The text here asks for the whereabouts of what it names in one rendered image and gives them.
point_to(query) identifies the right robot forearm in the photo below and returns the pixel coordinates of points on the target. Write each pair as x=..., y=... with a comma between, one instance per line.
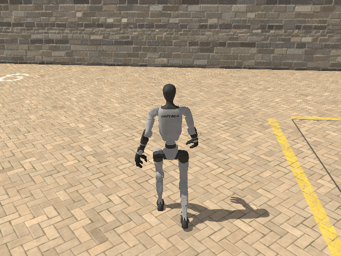
x=194, y=137

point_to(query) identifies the left robot upper arm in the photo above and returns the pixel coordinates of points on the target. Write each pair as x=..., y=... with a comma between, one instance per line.
x=150, y=121

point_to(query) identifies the robot head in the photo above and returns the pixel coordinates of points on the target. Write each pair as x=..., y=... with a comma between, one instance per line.
x=169, y=91

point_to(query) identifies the left robot foot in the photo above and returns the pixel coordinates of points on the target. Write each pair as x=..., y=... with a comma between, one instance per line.
x=160, y=206

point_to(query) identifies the robot left hand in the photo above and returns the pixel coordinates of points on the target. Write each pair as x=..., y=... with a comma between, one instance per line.
x=138, y=161

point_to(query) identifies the left robot forearm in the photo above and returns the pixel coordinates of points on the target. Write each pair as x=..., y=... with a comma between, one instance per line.
x=142, y=144

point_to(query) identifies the right robot upper arm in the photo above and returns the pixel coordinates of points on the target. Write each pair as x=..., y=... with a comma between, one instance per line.
x=189, y=120

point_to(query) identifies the robot right hand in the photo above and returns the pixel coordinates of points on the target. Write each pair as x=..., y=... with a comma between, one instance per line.
x=190, y=141

